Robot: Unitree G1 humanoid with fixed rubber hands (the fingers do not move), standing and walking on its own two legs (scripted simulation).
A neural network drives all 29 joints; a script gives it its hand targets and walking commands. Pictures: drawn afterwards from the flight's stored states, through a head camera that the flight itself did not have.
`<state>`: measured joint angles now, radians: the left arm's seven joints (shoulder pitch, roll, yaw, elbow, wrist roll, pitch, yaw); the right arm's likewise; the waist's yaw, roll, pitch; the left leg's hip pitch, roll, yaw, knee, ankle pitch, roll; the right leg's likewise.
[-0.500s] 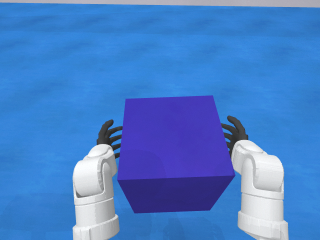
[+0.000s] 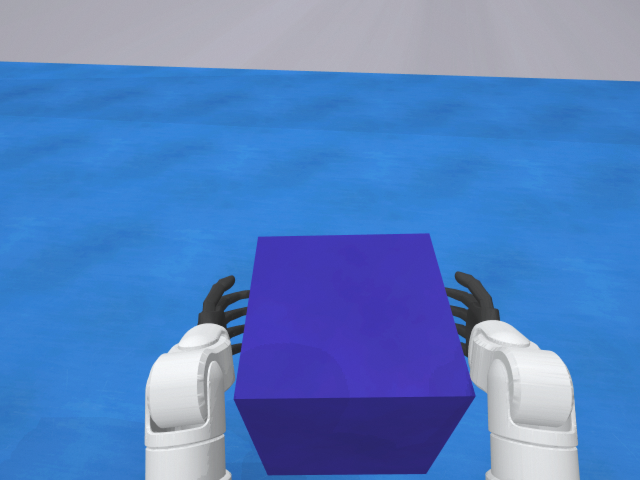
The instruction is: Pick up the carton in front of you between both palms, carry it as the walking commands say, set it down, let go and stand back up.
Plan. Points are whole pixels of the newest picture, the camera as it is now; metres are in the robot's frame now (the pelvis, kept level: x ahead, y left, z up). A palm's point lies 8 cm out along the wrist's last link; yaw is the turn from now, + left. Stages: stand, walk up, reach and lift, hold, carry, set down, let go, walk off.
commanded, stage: carry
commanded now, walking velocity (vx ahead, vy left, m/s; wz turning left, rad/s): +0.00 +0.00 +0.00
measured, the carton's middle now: (345, 359) +0.27 +0.00 +0.03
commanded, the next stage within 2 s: none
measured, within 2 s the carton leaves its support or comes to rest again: neither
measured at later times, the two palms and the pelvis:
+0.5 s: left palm (246, 216) +0.49 +0.15 +0.10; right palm (436, 219) +0.48 -0.15 +0.10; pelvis +0.22 +0.00 +0.01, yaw +1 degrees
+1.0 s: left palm (233, 213) +0.50 +0.18 +0.09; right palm (418, 208) +0.51 -0.12 +0.10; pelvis +0.24 +0.02 +0.01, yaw +1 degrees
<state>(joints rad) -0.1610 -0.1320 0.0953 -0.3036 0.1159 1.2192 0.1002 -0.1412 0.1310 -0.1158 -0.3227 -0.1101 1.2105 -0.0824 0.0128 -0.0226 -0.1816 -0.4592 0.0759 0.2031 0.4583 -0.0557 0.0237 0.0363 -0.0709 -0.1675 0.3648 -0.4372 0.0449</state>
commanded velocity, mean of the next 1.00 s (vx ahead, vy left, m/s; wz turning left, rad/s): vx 0.00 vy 0.00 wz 0.00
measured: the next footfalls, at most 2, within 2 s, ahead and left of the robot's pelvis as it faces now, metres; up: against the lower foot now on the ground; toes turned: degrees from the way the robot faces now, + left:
right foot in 0.36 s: +0.30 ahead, -0.11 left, +0.00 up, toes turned +16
